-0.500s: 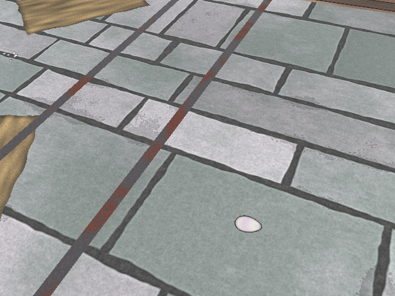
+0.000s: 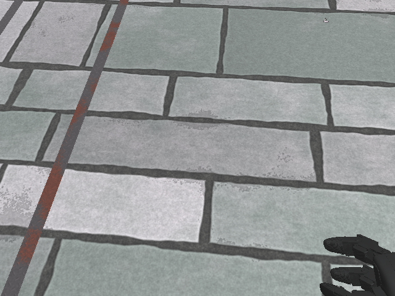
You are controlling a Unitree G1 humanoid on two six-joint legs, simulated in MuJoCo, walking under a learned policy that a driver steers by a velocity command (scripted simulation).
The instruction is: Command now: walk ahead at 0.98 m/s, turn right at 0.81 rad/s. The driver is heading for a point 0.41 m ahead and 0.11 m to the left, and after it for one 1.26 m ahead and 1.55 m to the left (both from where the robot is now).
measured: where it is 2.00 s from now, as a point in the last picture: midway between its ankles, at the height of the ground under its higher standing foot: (222, 247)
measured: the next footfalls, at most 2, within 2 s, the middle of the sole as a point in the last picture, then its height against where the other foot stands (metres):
left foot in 0.04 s outside the picture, level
right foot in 0.44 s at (263, 246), level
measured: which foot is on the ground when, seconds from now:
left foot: up 0.00-0.02, down 0.04-0.44, up 0.46-0.84, down 0.86-1.00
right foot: down 0.00-0.06, up 0.08-0.42, down 0.44-0.86, up 0.88-1.00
